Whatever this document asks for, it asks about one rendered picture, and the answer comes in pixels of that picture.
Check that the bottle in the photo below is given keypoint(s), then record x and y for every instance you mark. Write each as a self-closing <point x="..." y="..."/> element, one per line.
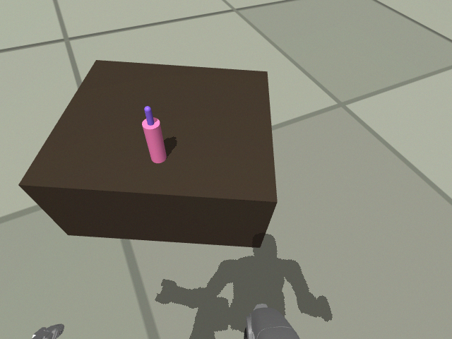
<point x="153" y="136"/>

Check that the left robot hand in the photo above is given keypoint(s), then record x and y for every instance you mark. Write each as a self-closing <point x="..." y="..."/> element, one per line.
<point x="52" y="332"/>

